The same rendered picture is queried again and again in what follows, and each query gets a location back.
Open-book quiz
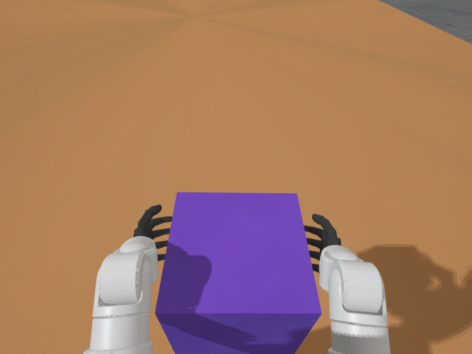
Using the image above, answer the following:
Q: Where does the robot right forearm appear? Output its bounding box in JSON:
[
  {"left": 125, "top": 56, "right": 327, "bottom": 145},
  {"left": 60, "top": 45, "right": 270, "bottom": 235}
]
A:
[{"left": 319, "top": 245, "right": 391, "bottom": 354}]

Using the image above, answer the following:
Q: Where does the carton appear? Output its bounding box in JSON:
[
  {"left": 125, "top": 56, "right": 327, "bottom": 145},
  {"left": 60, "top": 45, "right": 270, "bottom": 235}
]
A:
[{"left": 155, "top": 192, "right": 322, "bottom": 354}]

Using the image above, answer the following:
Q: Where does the robot left forearm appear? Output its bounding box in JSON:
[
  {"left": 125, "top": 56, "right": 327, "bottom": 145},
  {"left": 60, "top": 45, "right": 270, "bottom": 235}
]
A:
[{"left": 83, "top": 236, "right": 159, "bottom": 354}]

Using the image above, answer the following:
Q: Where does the left robot hand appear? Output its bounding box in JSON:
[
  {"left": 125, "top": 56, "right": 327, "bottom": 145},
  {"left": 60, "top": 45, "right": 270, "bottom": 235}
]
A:
[{"left": 133, "top": 204, "right": 173, "bottom": 261}]

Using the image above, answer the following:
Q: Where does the right robot hand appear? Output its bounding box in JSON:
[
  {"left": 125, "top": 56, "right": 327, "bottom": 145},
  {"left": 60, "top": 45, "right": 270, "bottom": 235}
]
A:
[{"left": 304, "top": 214, "right": 341, "bottom": 273}]

